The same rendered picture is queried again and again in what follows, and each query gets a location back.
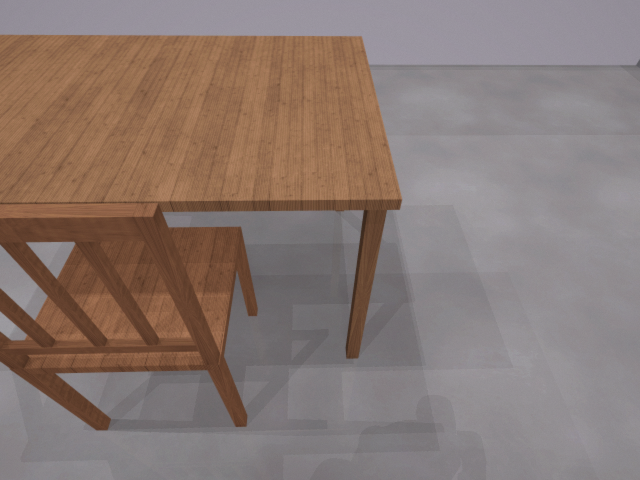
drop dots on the chair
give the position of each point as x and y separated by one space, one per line
133 296

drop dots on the table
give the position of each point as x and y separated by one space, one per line
200 124

